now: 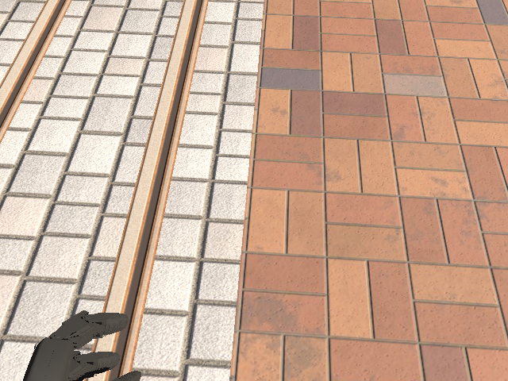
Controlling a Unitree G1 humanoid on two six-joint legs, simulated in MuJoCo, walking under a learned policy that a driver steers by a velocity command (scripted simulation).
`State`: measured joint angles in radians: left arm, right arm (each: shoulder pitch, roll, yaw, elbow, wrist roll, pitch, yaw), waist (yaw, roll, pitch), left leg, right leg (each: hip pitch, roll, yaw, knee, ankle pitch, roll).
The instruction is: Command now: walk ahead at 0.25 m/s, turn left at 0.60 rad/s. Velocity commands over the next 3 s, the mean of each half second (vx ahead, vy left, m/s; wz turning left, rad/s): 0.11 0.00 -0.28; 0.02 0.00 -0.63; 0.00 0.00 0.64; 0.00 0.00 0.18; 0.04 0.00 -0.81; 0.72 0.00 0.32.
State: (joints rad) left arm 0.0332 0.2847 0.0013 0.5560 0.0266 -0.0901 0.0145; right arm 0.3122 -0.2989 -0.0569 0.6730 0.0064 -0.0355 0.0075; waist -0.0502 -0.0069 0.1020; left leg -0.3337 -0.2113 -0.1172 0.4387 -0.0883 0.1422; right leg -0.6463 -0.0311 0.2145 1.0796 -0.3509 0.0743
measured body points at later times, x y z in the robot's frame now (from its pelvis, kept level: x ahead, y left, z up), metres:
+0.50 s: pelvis +0.16 -0.07 +0.00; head +0.21 -0.09 +0.45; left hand +0.33 +0.20 -0.09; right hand +0.29 -0.36 -0.10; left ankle +0.21 +0.06 -0.71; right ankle +0.23 -0.17 -0.73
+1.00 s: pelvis +0.19 -0.07 +0.00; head +0.22 -0.09 +0.45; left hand +0.49 +0.04 -0.08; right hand +0.13 -0.36 -0.11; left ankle +0.24 +0.05 -0.73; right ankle +0.12 -0.20 -0.73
